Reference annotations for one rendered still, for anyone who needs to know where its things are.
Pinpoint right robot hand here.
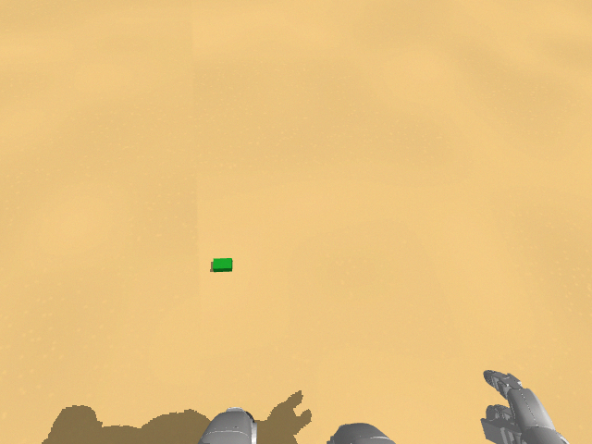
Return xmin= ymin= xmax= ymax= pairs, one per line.
xmin=480 ymin=370 xmax=556 ymax=444

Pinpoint small box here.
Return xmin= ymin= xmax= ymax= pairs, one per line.
xmin=213 ymin=258 xmax=232 ymax=272

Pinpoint right robot arm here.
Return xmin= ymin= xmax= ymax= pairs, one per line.
xmin=520 ymin=426 xmax=570 ymax=444

